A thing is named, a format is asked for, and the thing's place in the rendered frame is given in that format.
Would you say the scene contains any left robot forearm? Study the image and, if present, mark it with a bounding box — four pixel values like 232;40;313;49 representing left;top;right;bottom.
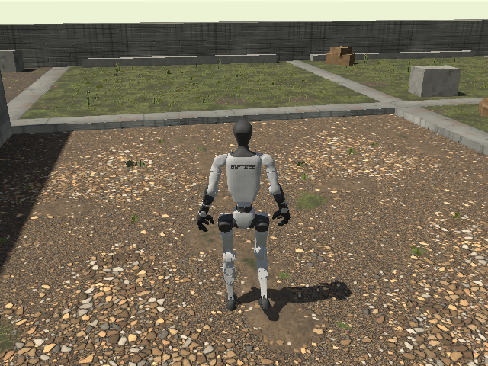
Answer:
198;185;214;217

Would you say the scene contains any left robot hand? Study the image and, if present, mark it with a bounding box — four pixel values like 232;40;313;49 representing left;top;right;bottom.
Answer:
197;214;214;232

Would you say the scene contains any right robot forearm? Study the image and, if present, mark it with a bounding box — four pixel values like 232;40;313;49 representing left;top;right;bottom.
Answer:
273;183;288;214

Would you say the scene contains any robot right upper arm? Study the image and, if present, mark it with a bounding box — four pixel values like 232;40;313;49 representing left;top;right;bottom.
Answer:
259;153;281;195

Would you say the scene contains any robot left upper arm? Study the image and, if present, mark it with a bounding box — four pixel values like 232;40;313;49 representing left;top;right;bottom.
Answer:
206;154;227;197

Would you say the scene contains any robot right foot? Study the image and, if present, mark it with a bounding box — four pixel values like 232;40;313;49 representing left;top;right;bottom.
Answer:
258;296;270;309

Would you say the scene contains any robot torso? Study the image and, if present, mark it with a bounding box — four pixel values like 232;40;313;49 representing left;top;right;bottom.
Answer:
226;150;262;229

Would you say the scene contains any right robot hand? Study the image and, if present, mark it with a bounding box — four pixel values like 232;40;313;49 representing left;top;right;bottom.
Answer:
272;210;290;226

